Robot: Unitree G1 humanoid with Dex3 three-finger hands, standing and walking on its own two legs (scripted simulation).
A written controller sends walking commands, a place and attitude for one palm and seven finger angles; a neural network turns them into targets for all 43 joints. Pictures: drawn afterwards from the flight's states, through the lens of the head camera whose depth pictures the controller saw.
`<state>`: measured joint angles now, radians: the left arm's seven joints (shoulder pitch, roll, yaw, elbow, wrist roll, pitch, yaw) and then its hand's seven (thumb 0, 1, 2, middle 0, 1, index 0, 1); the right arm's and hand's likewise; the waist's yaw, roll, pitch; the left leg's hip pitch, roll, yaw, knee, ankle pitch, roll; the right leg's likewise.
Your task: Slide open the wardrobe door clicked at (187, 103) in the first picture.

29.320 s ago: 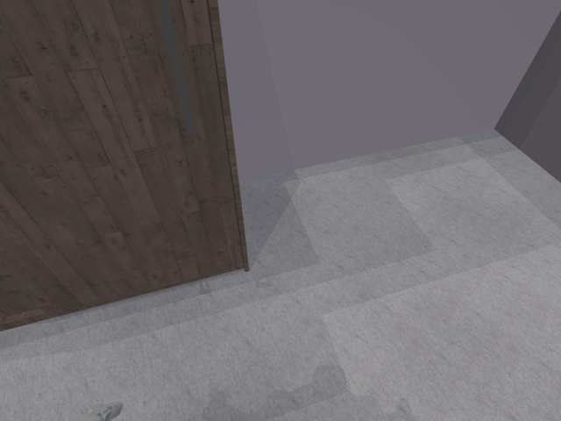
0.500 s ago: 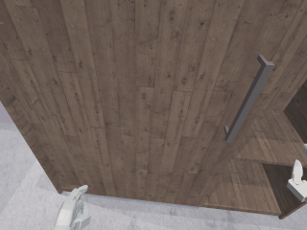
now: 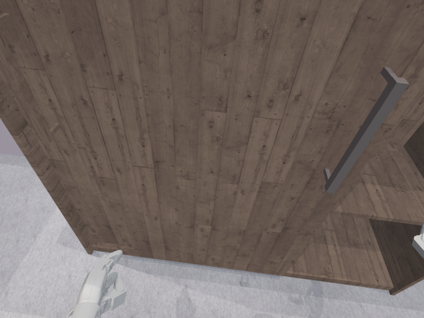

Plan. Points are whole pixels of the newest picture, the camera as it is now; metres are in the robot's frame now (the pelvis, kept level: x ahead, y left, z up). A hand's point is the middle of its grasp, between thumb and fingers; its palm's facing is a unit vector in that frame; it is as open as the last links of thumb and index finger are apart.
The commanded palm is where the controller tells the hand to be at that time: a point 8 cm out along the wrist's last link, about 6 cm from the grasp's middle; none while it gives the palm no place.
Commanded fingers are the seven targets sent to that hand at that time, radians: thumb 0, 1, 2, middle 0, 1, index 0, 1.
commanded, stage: step back with the hand held close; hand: right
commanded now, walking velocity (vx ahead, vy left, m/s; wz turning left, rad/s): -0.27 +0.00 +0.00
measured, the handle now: (354, 138) +0.44 -0.29 +0.14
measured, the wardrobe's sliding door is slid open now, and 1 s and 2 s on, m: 0.52 0.52 0.52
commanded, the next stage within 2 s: stop stepping back and stand still in 0.80 s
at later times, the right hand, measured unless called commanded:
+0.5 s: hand out of the picture +0.12 -0.33 +0.16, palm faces +0.45 +0.77 -0.45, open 7.4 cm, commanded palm +0.06 -0.37 +0.17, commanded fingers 0.00 -0.90 -0.90 0.20 0.30 0.20 0.30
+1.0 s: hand out of the picture -0.02 -0.41 +0.16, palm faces +0.47 +0.84 -0.27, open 7.4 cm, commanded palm -0.10 -0.45 +0.17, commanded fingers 0.00 -0.90 -0.90 0.20 0.30 0.20 0.30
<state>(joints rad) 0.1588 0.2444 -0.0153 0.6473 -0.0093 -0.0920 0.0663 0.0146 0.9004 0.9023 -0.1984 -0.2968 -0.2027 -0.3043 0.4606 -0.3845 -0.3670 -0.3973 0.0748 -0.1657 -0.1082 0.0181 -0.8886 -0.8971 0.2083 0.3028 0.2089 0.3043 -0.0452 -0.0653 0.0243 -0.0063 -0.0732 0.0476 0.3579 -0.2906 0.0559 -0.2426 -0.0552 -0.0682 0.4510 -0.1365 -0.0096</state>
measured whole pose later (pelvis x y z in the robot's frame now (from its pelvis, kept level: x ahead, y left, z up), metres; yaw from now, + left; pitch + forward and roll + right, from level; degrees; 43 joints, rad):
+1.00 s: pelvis -0.22 -0.14 -0.04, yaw -2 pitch -9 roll +9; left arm 0.15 0.19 0.02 0.62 0.02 -0.11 0.07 0.01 0.90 0.90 -0.20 -0.30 -0.20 -0.30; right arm 0.29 -0.44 -0.38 -0.55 0.04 -0.17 -0.13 0.01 -0.88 -0.90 0.21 0.30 0.21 0.30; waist -0.03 -0.03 0.12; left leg -0.48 -0.08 -0.01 1.21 -0.52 -0.01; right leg -0.53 -0.01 -0.06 0.64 -0.13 -0.02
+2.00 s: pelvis -0.61 -0.34 -0.03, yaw -1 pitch -4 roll -1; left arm 0.23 0.07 -0.05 0.60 -0.01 -0.04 -0.01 0.02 0.90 0.90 -0.20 -0.30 -0.21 -0.30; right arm 0.46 -0.47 -0.42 -0.75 0.07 -0.12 -0.11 0.02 -0.89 -0.90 0.20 0.30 0.20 0.30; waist -0.04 0.08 0.05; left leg -0.29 -0.07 0.12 0.70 -0.52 0.15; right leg -0.64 -0.05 -0.07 1.00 -0.45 0.05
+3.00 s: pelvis -0.73 -0.37 -0.01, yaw -2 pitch -2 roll +1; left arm 0.19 0.23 0.01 0.67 -0.02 -0.10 0.05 0.01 0.90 0.90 -0.20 -0.30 -0.20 -0.30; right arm 0.53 -0.39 -0.39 -0.49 0.03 -0.19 -0.16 0.02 -0.89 -0.90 0.21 0.30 0.21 0.30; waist -0.01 -0.02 0.04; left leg -0.31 -0.03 0.08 0.51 -0.17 0.05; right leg -0.26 0.00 -0.05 0.61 -0.33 -0.03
